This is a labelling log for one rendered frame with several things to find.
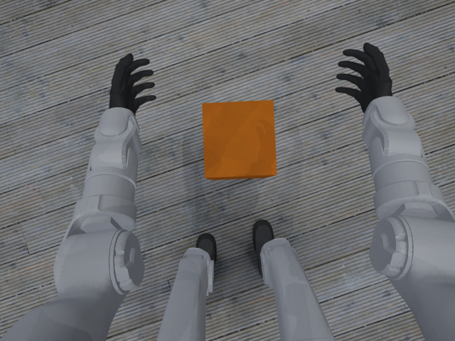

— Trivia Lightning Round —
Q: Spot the robot left hand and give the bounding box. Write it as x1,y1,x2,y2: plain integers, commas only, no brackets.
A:
109,53,156,116

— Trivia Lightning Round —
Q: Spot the robot left forearm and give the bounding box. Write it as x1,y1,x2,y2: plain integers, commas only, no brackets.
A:
53,107,142,290

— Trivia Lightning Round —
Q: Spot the robot right foot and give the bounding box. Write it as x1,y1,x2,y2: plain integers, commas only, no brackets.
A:
252,220,274,277

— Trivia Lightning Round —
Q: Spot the robot right forearm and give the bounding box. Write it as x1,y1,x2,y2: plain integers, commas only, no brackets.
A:
362,96,455,223

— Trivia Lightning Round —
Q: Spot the right robot thigh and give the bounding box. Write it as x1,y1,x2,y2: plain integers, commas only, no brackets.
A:
260,244,336,341

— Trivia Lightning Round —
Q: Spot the robot right hand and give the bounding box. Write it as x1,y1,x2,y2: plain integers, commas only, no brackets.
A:
335,43,392,113

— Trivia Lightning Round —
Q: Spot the carton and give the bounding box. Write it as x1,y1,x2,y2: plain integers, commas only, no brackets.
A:
202,100,277,180

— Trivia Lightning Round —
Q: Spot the robot right upper arm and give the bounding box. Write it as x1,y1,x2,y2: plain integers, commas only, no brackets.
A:
369,215,455,341

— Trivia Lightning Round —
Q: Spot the robot left upper arm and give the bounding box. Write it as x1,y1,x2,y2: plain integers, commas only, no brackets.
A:
0,229,145,341

